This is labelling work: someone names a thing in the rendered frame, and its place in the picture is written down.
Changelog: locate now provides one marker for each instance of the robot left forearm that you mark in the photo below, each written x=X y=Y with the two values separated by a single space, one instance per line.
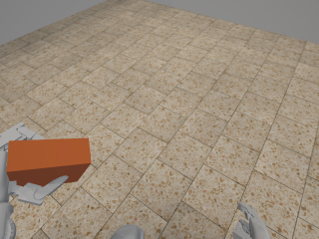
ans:
x=7 y=226

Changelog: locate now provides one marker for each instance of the sponge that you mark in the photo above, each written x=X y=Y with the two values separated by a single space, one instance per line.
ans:
x=40 y=161

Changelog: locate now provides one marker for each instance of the robot right hand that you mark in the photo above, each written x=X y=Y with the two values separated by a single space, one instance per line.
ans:
x=255 y=229

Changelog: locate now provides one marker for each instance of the robot left thigh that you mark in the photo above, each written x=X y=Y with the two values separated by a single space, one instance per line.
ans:
x=129 y=231

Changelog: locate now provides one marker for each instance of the robot left hand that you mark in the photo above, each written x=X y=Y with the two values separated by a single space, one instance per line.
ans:
x=29 y=193

